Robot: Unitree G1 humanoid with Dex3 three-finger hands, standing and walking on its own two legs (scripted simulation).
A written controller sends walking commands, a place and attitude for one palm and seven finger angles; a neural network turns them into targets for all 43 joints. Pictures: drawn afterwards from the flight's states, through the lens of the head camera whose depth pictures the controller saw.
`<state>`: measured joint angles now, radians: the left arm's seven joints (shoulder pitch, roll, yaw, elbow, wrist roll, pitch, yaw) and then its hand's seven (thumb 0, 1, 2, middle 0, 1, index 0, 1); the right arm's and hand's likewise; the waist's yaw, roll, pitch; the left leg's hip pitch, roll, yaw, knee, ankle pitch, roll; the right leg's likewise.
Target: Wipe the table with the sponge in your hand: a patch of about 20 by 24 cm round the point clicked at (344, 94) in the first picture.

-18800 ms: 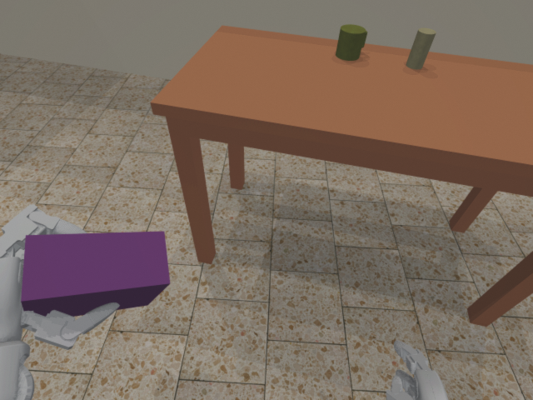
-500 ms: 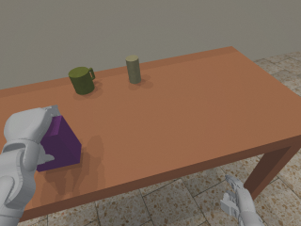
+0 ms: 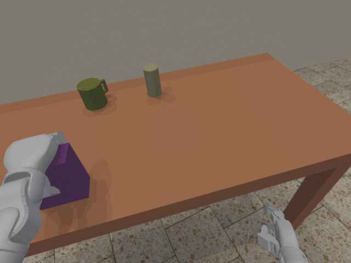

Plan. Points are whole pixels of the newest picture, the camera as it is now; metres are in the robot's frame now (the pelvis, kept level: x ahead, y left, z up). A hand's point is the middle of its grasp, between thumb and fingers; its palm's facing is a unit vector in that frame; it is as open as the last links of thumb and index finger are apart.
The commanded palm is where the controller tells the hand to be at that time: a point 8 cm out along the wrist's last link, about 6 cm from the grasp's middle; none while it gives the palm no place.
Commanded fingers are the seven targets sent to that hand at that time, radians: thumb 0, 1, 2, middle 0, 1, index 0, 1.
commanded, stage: wipe forward along the first lane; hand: left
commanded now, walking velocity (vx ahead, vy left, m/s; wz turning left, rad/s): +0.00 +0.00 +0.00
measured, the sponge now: (58, 182) +0.24 +0.33 +0.06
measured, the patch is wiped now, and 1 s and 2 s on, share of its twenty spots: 0.00 0.45 0.60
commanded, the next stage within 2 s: slide across to the middle lane in 1.68 s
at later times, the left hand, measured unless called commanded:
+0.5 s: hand (52, 152) +0.28 +0.35 +0.12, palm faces -0.03 -0.01 -1.00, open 10.4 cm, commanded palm +0.26 +0.34 +0.16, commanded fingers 0.00 0.10 1.30 -1.20 -1.60 -1.20 -1.60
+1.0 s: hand (55, 137) +0.33 +0.37 +0.12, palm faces -0.09 +0.01 -1.00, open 10.4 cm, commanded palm +0.32 +0.36 +0.15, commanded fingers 0.00 0.10 1.30 -1.20 -1.60 -1.20 -1.60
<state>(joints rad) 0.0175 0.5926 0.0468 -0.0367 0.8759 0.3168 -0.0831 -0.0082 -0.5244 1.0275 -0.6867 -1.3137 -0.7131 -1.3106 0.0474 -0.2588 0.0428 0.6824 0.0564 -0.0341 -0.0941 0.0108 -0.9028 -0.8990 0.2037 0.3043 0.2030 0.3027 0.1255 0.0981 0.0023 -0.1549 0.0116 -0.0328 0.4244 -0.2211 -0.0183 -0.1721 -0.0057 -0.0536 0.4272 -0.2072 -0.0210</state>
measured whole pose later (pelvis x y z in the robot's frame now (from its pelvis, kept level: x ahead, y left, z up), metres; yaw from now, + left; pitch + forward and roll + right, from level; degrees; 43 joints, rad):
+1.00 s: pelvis +0.00 +0.01 +0.00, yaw +1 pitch +3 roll +0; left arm -0.39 0.65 0.06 0.50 0.95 0.16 -0.09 0.00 -0.53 1.03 -0.70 -1.30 -0.73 -1.30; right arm 0.18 -0.29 0.01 0.70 0.09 0.02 -0.10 0.01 -0.90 -0.90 0.20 0.30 0.20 0.30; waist 0.07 0.08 -0.05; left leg -0.31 0.00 -0.05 0.49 -0.24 -0.01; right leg -0.31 -0.01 -0.07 0.47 -0.22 -0.01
